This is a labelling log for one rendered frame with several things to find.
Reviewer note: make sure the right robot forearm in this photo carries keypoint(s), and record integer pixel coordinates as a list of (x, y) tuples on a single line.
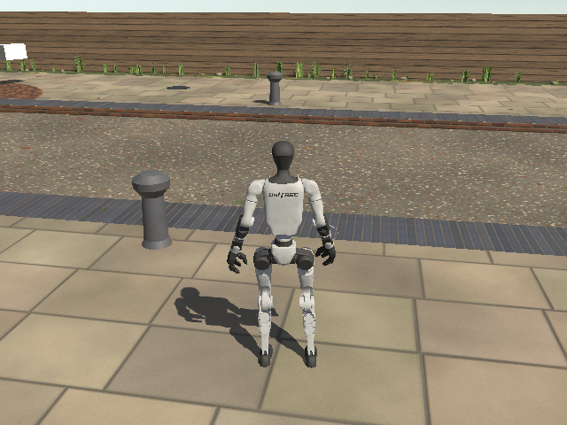
[(325, 234)]

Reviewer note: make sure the right robot hand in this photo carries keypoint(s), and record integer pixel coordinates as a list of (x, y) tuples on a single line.
[(325, 252)]

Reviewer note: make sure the left robot forearm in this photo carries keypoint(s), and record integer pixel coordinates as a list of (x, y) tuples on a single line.
[(239, 237)]

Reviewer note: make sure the right robot foot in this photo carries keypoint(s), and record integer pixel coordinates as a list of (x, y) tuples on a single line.
[(311, 360)]

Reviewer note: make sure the right robot upper arm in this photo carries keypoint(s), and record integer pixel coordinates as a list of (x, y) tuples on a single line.
[(315, 201)]

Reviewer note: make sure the left robot upper arm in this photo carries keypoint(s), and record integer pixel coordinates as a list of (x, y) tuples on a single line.
[(254, 189)]

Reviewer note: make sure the left robot hand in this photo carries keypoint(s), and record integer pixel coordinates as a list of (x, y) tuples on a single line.
[(232, 260)]

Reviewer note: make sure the right robot thigh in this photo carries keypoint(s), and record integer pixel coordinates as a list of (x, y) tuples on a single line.
[(305, 265)]

